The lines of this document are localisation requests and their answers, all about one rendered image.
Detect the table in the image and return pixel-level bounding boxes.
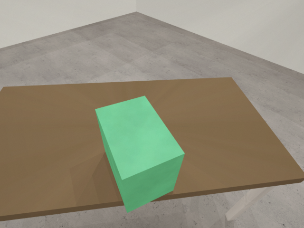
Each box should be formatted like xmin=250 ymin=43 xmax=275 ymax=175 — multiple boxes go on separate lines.
xmin=0 ymin=77 xmax=304 ymax=228

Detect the carton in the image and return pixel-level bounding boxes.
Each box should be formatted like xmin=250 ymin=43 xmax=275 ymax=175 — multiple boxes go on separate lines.
xmin=95 ymin=96 xmax=185 ymax=213

